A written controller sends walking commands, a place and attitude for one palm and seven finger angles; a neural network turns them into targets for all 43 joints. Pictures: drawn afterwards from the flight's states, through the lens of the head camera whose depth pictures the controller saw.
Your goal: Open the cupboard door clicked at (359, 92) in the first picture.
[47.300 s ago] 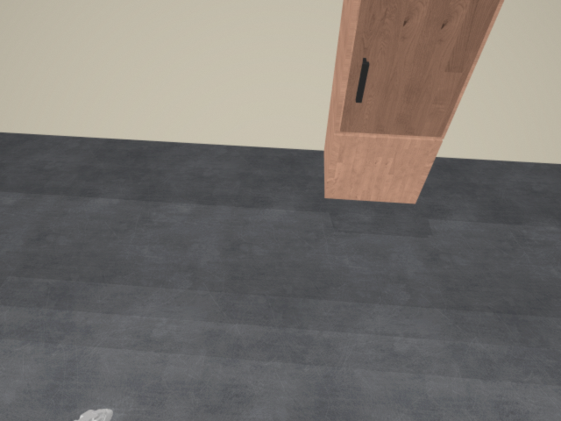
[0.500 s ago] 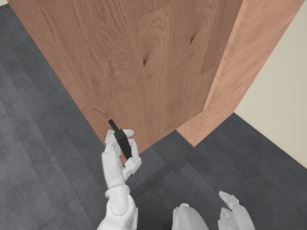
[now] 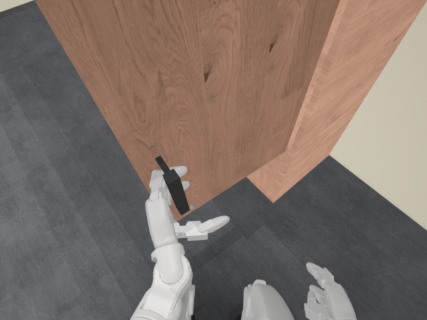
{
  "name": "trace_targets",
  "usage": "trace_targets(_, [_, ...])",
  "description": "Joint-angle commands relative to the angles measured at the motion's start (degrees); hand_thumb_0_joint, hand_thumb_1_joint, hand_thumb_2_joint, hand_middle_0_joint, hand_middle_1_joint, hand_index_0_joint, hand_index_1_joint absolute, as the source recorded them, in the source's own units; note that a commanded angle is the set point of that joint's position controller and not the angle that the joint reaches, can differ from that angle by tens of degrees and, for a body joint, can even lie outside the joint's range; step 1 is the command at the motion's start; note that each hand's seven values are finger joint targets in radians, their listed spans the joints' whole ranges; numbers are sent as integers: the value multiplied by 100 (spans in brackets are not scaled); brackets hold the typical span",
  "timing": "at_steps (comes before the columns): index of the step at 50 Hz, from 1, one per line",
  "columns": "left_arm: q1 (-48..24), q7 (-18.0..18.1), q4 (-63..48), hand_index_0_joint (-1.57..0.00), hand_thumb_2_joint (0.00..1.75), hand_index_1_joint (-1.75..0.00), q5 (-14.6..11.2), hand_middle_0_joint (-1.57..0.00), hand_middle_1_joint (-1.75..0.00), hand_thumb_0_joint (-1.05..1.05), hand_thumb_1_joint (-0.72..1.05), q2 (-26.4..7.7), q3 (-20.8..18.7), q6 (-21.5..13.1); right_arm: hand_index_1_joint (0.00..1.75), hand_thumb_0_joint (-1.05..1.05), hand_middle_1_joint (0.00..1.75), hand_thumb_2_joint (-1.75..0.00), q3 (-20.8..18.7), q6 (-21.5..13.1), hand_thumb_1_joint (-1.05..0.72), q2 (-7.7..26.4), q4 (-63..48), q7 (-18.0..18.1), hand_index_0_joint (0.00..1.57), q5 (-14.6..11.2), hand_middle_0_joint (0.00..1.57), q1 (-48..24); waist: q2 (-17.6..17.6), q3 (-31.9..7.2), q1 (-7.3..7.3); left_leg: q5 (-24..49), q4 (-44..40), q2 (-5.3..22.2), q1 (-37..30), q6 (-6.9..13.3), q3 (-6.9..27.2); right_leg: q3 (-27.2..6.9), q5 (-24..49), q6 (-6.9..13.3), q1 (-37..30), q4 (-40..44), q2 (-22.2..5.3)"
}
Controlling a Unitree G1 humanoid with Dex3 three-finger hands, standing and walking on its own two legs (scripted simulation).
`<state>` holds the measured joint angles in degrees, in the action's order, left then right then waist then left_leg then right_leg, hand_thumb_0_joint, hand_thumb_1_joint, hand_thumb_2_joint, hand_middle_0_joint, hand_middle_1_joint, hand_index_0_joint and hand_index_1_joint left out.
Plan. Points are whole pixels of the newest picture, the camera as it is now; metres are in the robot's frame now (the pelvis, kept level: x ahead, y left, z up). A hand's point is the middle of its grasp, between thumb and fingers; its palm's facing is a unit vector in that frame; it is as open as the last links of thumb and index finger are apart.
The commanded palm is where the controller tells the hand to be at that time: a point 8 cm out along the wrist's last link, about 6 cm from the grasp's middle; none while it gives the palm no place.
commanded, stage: open thumb and fingers to let go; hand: left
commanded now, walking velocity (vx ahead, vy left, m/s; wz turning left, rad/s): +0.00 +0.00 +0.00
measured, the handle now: (172, 186) +0.36 +0.10 +0.02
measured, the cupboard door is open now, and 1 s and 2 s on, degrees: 85 88 88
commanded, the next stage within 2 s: slide the hand sideways off the handle in 0.32 s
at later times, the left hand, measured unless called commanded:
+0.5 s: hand (190, 215) +0.30 +0.06 +0.01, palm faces +0.13 -0.99 -0.05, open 15.0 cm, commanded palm +0.27 +0.09 +0.01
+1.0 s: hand (182, 239) +0.26 +0.07 +0.01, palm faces -0.15 -0.99 -0.01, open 16.1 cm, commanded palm +0.24 +0.13 +0.01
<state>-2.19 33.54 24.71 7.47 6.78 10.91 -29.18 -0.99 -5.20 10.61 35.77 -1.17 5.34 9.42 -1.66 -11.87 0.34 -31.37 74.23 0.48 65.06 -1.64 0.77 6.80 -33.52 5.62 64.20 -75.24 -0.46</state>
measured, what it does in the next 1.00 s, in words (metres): stands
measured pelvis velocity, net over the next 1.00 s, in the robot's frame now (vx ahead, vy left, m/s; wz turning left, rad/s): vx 0.00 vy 0.03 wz -0.03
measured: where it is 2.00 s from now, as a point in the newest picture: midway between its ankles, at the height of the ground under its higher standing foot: outside the picture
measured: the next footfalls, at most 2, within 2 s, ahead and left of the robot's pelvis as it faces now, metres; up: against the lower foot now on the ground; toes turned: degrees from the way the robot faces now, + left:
none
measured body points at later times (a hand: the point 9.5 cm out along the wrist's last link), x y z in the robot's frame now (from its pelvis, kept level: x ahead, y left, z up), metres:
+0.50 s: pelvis -0.01 +0.02 +0.00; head +0.09 +0.01 +0.44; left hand +0.29 +0.11 +0.02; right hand +0.17 -0.20 -0.12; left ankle +0.04 +0.14 -0.61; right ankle +0.02 -0.06 -0.61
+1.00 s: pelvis +0.00 +0.03 -0.01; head +0.09 +0.02 +0.43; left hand +0.26 +0.12 +0.02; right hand +0.17 -0.19 -0.12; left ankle +0.04 +0.14 -0.61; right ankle +0.02 -0.06 -0.61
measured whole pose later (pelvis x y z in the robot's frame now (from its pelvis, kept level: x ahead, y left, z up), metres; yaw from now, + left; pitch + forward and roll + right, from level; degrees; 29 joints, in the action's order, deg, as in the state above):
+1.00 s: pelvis +0.00 +0.03 -0.01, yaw -2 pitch +22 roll +0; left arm 9.5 7.2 9.2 2.2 -1.5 15.4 -27.5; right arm 0.1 0.4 11.8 26.3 -2.0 1.4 11.7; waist -1.8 -10.9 0.0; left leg -33.7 79.2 0.2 67.1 1.5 -1.6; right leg 4.4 -34.3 2.8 66.2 -78.9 -0.8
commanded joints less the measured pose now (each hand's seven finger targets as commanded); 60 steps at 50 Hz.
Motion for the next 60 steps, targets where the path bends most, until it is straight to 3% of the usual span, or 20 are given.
trace_targets(1, [-1037,86,-1097,-27,30,-100,105,-27,-100,0,-50,331,58,-349,30,0,30,-90,-146,-252,-90,481,-765,17,20,6,20,-140,621,-1872,159,886,-562,-235,-715,215,17,-993,1570,-468,-1754,1569,-173])
trace_targets(3, [-939,96,-1101,-25,30,-90,88,-25,-90,0,-50,348,45,-330,30,0,30,-90,-144,-240,-90,471,-783,15,20,1,20,-103,765,-1942,140,942,-602,-235,-760,212,12,-939,1664,-471,-1845,1546,-157])
trace_targets(15, [-1141,256,-1078,-15,30,-30,130,-15,-30,0,-50,550,128,-200,30,0,30,-90,-97,-262,-90,475,-809,-11,20,18,20,-209,501,-1733,141,908,-730,-219,-1014,218,67,-576,1272,-367,-1316,1412,-4])
trace_targets(21, [-1123,277,-1056,-15,30,-30,146,-15,-30,0,-50,685,233,-150,30,0,30,-90,-94,-253,-90,477,-791,-31,20,11,20,-226,560,-1863,128,1036,-766,-207,-1142,202,107,-473,1358,-345,-1273,1305,20])
trace_targets(22, [-1026,-915,-1276,-15,30,-30,795,-15,-30,0,-50,98,1552,-336,30,0,30,-90,-143,-140,-90,762,-789,-74,20,-42,20,130,616,-1626,729,987,-529,-158,-1135,291,53,-664,1701,-367,-1133,1253,-94])
trace_targets(23, [-1360,-1526,-1589,-15,30,-30,538,-15,-30,0,-50,-243,1163,-581,30,0,30,-90,-180,-86,-90,678,-888,-74,20,-93,20,162,541,-1864,551,1062,-448,-206,-985,328,60,-736,1953,-334,-1392,1163,-144])
trace_targets(24, [-1278,-2019,-1769,-15,30,-30,403,-15,-30,0,-50,-455,1091,-721,30,0,30,-90,-190,-54,-90,700,-991,-53,20,-132,20,69,461,-2059,450,1018,-405,-218,-949,333,51,-827,1970,-322,-1508,1095,-144])
trace_targets(25, [-1411,-2484,-1967,-15,30,-30,225,-15,-30,0,-50,-441,1220,-794,30,0,30,-90,-180,-32,-90,722,-1099,-49,20,-190,20,73,184,-2040,502,1033,-398,-214,-1068,345,92,-781,1896,-271,-1313,1011,-131])
trace_targets(26, [-1289,-2814,-1943,-15,30,-30,-76,-15,-30,0,-50,-349,1207,-792,30,0,30,-90,-173,-26,-90,711,-1163,-43,20,-257,20,60,193,-1989,457,955,-411,-221,-1123,344,123,-762,1716,-272,-1221,1032,-112])
trace_targets(28, [-996,-3099,-1965,-15,30,-30,-710,-15,-30,0,-50,-149,1052,-652,30,0,30,-90,-149,-20,-90,727,-1331,-19,20,-379,20,-15,288,-1789,376,784,-491,-212,-1144,338,157,-738,1309,-285,-1082,1146,-55])
trace_targets(31, [-457,-2990,-1980,-15,30,-30,-1101,-15,-30,0,-50,-130,748,-345,30,0,30,-90,-134,39,-90,762,-1507,-25,20,-460,20,-47,438,-1676,196,716,-651,-206,-1122,307,205,-605,970,-279,-1054,1142,-7])
trace_targets(34, [-170,-2707,-2236,-15,30,-30,-884,-15,-30,0,-50,-372,535,-260,30,0,30,-90,-172,121,-90,780,-1615,-60,20,-428,20,13,690,-1794,133,831,-599,-201,-1026,311,181,-604,1100,-307,-1154,1045,-11])
trace_targets(35, [-9,-2629,-2256,-15,30,-30,-772,-15,-30,0,-50,-505,457,-245,30,0,30,-90,-170,136,-90,795,-1653,-68,20,-411,20,1,592,-1836,60,923,-593,-211,-999,302,201,-589,1160,-277,-1149,959,-2])
trace_targets(37, [5,-2523,-2271,-15,30,-30,-635,-15,-30,0,-50,-488,494,-230,30,0,30,-90,-160,186,-90,776,-1667,-94,20,-404,20,21,669,-1680,127,767,-578,-199,-959,296,186,-589,1020,-299,-1000,965,-8])
trace_targets(40, [206,-2424,-2335,-15,30,-30,-541,-15,-30,0,-50,-697,318,-232,30,0,30,-90,-145,225,-90,782,-1721,-89,20,-385,20,9,577,-1623,46,676,-577,-221,-846,290,177,-628,886,-281,-1006,969,10])
trace_targets(46, [774,-2494,-2698,-15,30,-30,-581,-15,-30,0,-50,-782,207,-225,30,0,30,-90,-130,299,-90,735,-1833,-78,20,-401,20,-3,485,-1720,-68,886,-600,-221,-964,265,140,-630,1198,-276,-1145,904,26])
trace_targets(49, [774,-2587,-2915,-15,30,-30,-621,-15,-30,0,-50,-793,262,-269,30,0,30,-90,-123,297,-90,729,-1820,-47,20,-402,20,18,456,-1606,39,859,-562,-211,-989,266,174,-603,1190,-294,-1031,894,32])
trace_targets(50, [881,-2596,-3024,-15,30,-30,-630,-15,-30,0,-50,-826,229,-300,30,0,30,-90,-118,280,-90,732,-1831,-31,20,-400,20,-3,352,-1668,-8,992,-559,-209,-1031,261,211,-576,1277,-267,-1017,819,52])
trace_targets(55, [1210,-2786,-3108,-15,30,-30,-734,-15,-30,0,-50,-916,208,-359,30,0,30,-90,-111,225,-90,731,-1848,18,20,-403,20,21,519,-1521,98,873,-431,-213,-858,287,189,-602,1234,-311,-969,851,58])
trace_targets(60, [1694,-2995,-3326,-15,30,-30,-844,-15,-30,0,-50,-1122,-30,-326,30,0,30,-90,-126,198,-90,727,-1904,56,20,-428,20,19,316,-1675,-24,1124,-367,-227,-887,277,165,-612,1507,-296,-1062,747,69])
